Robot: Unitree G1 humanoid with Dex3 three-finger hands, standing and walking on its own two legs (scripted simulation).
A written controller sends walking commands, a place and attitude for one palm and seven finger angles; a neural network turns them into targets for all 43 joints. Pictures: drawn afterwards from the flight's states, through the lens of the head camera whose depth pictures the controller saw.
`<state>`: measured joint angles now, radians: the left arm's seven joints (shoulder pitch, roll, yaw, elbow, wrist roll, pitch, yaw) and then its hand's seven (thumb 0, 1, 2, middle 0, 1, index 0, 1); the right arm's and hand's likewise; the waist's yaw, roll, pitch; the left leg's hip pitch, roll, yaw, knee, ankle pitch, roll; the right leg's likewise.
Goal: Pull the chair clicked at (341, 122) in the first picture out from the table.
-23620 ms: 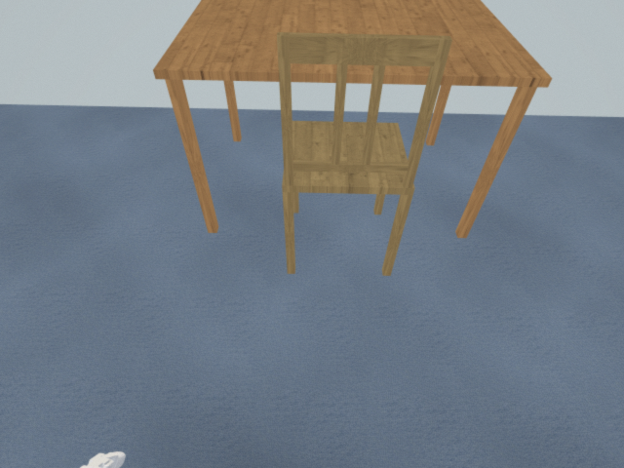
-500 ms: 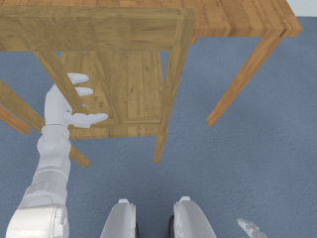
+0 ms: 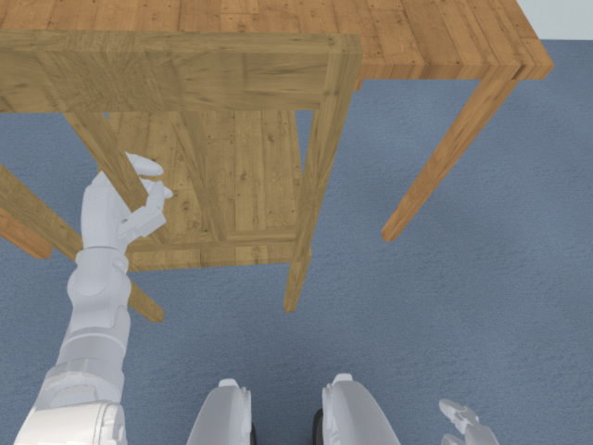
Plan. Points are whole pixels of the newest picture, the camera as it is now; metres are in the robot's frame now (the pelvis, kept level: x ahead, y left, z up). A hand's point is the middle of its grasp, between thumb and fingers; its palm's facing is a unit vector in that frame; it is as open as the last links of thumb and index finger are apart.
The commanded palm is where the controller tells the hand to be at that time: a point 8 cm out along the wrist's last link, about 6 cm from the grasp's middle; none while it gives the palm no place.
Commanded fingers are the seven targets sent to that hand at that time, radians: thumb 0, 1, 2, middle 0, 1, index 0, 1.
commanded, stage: hook a spindle and tug to test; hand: left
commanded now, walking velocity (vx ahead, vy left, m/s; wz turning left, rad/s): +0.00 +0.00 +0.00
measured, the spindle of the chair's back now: (132, 190) +0.43 +0.21 +0.04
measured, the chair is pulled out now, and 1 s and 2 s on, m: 0.00 0.04 0.04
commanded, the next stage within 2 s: open the thumb and straighten the fingers in 0.42 s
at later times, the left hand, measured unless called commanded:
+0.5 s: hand (153, 237) +0.38 +0.18 +0.02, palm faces +0.07 -1.00 -0.02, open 5.2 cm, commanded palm +0.35 +0.23 +0.01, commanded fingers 0.00 0.90 0.90 -0.50 -1.45 -0.50 -1.45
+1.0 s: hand (144, 232) +0.39 +0.19 +0.01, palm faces +0.06 -1.00 -0.05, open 13.9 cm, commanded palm +0.36 +0.24 +0.01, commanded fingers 0.00 -0.55 0.20 -0.12 -0.36 -0.12 -0.36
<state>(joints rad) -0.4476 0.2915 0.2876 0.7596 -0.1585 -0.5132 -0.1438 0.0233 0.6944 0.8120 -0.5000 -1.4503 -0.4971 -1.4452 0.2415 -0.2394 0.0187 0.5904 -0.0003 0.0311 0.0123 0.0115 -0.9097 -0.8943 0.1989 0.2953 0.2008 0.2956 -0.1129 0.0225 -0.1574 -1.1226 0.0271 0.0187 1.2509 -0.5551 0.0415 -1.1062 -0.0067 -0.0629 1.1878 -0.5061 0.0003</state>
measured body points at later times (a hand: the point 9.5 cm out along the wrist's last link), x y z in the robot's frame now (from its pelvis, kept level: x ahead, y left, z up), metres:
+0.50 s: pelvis +0.00 +0.00 +0.00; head +0.13 +0.02 +0.43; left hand +0.37 +0.23 +0.02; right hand +0.14 -0.25 -0.11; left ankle +0.01 +0.09 -0.63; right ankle +0.03 -0.13 -0.63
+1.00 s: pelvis -0.01 -0.01 -0.01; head +0.12 +0.01 +0.42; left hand +0.38 +0.24 +0.01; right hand +0.11 -0.27 -0.12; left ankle +0.01 +0.09 -0.63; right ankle +0.03 -0.13 -0.63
